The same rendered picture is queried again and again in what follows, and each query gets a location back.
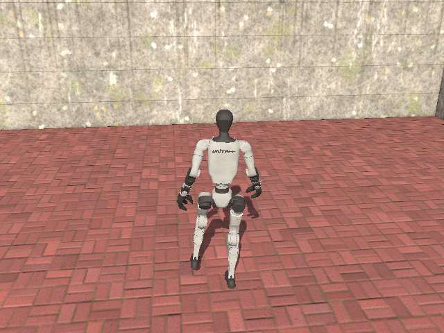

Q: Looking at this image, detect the right robot hand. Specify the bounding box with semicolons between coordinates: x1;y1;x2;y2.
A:
246;186;262;198

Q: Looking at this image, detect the robot right shin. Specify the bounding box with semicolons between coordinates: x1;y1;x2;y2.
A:
228;234;239;279

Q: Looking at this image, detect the robot right forearm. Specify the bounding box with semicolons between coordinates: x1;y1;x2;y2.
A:
249;167;261;189

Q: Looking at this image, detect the robot left upper arm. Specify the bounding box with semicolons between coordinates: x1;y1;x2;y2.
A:
189;139;210;178

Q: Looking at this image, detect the robot torso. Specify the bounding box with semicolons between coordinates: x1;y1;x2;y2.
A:
207;136;239;208

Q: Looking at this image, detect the robot left forearm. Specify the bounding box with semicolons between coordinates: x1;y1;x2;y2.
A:
180;167;196;197

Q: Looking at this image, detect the robot right upper arm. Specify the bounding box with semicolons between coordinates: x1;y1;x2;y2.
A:
238;140;257;177

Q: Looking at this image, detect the left robot hand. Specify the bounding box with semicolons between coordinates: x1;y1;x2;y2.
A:
177;193;193;211

